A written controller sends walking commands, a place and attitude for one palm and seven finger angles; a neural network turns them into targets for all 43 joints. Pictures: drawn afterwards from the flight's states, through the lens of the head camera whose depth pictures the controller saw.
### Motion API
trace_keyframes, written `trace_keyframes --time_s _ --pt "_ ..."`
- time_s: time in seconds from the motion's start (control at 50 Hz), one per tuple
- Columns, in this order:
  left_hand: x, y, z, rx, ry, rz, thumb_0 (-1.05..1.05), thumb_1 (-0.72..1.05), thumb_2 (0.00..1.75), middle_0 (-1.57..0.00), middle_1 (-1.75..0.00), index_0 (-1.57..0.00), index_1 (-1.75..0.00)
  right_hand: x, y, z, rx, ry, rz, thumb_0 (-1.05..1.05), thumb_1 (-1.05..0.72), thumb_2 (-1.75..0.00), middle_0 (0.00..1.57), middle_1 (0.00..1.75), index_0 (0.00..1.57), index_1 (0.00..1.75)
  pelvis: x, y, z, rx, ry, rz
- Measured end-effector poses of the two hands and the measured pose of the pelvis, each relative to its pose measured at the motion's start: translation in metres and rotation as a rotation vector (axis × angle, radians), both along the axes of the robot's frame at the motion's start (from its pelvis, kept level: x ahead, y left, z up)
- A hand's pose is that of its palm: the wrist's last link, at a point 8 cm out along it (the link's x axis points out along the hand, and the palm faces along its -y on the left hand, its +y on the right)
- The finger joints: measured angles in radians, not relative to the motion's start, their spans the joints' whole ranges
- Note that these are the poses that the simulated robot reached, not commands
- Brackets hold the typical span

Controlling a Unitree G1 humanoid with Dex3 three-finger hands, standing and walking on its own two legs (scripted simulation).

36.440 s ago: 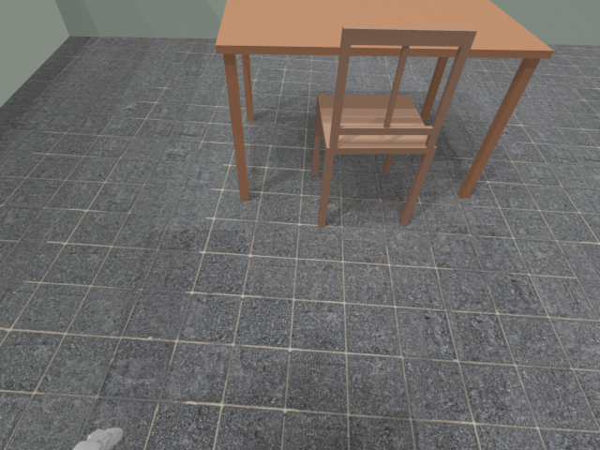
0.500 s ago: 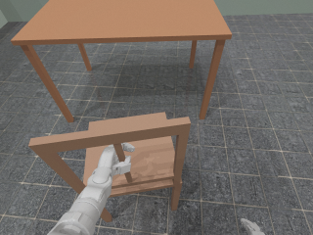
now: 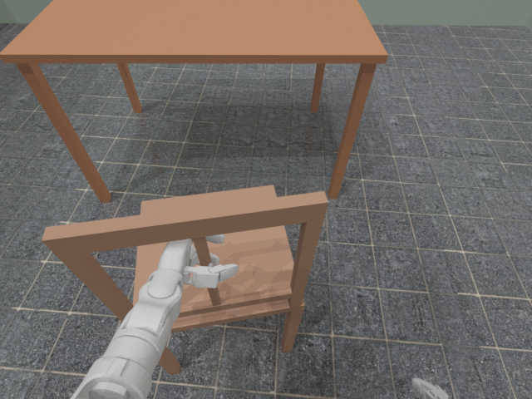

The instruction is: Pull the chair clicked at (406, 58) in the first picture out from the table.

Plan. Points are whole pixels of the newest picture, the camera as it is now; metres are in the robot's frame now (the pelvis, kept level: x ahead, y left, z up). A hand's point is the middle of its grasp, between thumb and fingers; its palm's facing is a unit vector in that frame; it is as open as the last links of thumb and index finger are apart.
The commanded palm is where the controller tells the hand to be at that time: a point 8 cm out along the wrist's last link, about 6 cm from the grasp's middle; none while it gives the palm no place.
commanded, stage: open the thumb and straighten the fingers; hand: left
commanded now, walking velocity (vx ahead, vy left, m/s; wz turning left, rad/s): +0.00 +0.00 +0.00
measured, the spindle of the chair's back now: (208, 273) +0.36 +0.11 -0.09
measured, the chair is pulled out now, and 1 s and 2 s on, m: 0.55 0.55 0.55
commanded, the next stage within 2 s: draw the fingers out of the gap in 0.48 s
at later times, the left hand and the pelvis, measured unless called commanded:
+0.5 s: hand (201, 259) +0.35 +0.11 -0.02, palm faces -0.11 -0.98 -0.16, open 17.1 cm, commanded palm +0.32 +0.16 +0.00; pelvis -0.02 +0.01 -0.01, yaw +0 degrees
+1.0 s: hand (197, 307) +0.27 +0.11 -0.03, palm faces -0.08 -0.99 -0.14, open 17.5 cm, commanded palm +0.25 +0.16 +0.00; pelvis -0.01 -0.01 -0.01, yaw +1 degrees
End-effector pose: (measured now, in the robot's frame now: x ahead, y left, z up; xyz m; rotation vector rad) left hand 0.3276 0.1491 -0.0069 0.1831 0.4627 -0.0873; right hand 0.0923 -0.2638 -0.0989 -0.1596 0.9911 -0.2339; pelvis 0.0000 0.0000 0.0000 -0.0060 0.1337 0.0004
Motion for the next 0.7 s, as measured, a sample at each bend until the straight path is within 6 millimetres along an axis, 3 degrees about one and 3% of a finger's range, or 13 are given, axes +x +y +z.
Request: trace_keyframes --time_s 0.12,0.24,0.48,0.7 --pt "0.005 0.009 0.005 0.016 0.024 0.014 0.01 -0.24 0.35 -0.38 -1.23 -0.44 -1.27 -0.01 0.006 -0.006 0.008 -0.014 -0.005 0.01 -0.91 -0.9 0.2 0.3 0.2 0.3 -0.01 0.006 -0.004 0.003 0.003 -0.003" --pt "0.004 0.006 0.0 0.0 0.049 0.01 0.0 -0.45 0.25 -0.3 -0.92 -0.32 -0.94 -0.022 0.02 -0.017 0.039 0.0 0.012 0.01 -0.91 -0.9 0.2 0.3 0.2 0.3 -0.018 0.01 -0.009 0.006 0.017 -0.001" --pt "0.01 0.017 0.006 0.013 0.025 0.027 -0.01 -0.54 0.21 -0.07 -0.2 -0.07 -0.21 -0.041 0.025 -0.023 0.055 0.021 0.006 0.01 -0.91 -0.9 0.2 0.3 0.2 0.3 -0.02 0.008 -0.011 0.006 0.024 -0.005" --pt "0.003 0.016 -0.001 -0.006 0.018 0.035 -0.01 -0.54 0.2 -0.01 -0.02 -0.01 -0.02 -0.028 0.007 -0.014 0.011 -0.013 0.009 0.02 -0.91 -0.9 0.2 0.3 0.2 0.3 -0.017 0.003 -0.011 0.007 0.03 -0.007"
